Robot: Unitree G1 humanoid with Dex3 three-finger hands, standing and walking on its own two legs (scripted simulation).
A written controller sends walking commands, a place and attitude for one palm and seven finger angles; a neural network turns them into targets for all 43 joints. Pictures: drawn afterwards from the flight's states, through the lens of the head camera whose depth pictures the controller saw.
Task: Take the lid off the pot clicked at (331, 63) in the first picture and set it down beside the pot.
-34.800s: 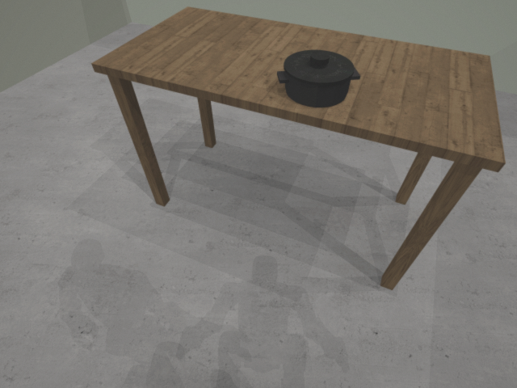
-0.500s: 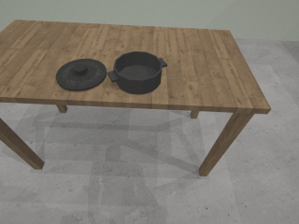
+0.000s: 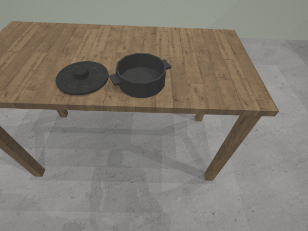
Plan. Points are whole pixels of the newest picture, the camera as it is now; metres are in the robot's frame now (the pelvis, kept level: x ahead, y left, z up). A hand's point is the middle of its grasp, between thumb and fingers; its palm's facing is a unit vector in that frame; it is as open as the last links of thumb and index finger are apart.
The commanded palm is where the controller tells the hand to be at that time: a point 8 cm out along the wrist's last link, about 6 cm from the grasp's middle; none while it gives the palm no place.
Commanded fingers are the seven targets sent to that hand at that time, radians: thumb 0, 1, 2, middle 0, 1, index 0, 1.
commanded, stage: look to check the result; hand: left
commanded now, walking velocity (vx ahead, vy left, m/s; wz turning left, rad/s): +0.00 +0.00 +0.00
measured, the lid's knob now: (81, 72) +0.64 +0.31 +0.02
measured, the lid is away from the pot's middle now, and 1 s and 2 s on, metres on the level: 0.23 0.23 0.23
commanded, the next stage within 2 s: stand and wait in 0.32 s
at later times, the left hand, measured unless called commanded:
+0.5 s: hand out of the picture +0.00 +0.16 -0.18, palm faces +0.03 -0.98 -0.18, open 7.3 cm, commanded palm none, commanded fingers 0.00 0.90 0.90 -0.20 -0.30 -0.20 -0.30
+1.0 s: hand out of the picture -0.01 +0.15 -0.18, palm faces +0.03 -0.98 -0.18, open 7.3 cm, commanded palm none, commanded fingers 0.00 0.90 0.90 -0.20 -0.30 -0.20 -0.30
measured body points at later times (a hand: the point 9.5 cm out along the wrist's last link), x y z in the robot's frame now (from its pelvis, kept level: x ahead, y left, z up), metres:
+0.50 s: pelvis +0.00 +0.00 +0.00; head +0.02 +0.00 +0.45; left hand +0.00 +0.21 -0.16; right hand -0.02 -0.21 -0.16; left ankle -0.03 +0.10 -0.74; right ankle -0.04 -0.12 -0.74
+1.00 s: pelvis +0.00 -0.01 +0.00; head +0.02 -0.01 +0.45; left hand -0.01 +0.20 -0.16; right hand -0.03 -0.22 -0.16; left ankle -0.03 +0.10 -0.74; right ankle -0.04 -0.12 -0.74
